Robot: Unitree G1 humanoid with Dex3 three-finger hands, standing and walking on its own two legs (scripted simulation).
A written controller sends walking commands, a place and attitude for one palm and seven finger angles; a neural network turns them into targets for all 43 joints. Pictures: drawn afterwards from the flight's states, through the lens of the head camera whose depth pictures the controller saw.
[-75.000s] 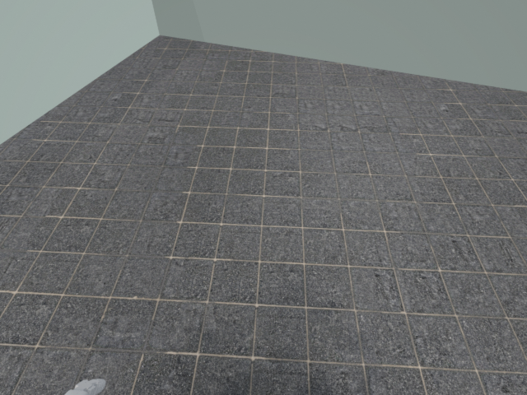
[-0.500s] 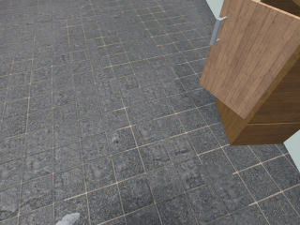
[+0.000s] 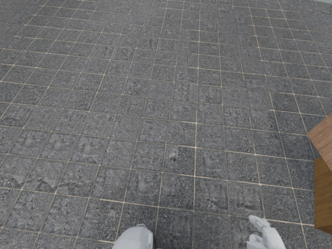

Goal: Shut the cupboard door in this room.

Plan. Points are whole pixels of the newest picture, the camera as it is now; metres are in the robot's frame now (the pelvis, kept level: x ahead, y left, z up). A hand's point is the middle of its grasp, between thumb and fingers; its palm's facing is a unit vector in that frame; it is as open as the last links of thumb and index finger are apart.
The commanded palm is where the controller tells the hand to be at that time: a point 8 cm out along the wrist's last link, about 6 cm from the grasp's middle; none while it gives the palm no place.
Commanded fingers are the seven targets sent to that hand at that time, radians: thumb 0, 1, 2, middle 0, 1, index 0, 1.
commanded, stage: walk to a spot facing it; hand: left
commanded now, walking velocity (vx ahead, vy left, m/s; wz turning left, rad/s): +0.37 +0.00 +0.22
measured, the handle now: out of the picture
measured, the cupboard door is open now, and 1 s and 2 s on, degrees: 34 34 34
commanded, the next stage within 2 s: turn to face it in 0.38 s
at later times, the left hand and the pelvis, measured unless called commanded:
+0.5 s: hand (126, 163) +0.35 +0.16 -0.13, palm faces +0.05 -0.98 -0.19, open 7.4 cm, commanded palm none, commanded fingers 0.00 0.90 0.90 -0.20 -0.30 -0.20 -0.30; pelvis +0.22 -0.02 +0.02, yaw +5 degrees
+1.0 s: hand (116, 150) +0.39 +0.20 -0.15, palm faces -0.01 -0.99 -0.17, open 7.4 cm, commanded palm none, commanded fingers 0.00 0.90 0.90 -0.20 -0.30 -0.20 -0.30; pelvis +0.34 +0.02 +0.03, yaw -7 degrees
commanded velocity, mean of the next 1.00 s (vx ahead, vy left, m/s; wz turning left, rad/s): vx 0.14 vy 0.00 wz -0.22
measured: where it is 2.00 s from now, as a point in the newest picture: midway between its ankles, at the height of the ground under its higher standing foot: (167, 201)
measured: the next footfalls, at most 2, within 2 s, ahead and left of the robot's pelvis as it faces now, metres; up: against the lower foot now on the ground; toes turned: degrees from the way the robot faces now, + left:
right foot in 0.44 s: +0.34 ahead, -0.12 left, +0.00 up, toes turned -2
left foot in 0.78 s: +0.40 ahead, +0.12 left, +0.00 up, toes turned +5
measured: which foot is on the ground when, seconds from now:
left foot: down 0.00-0.46, up 0.48-0.76, down 0.78-1.00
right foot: up 0.00-0.42, down 0.44-0.80, up 0.82-1.00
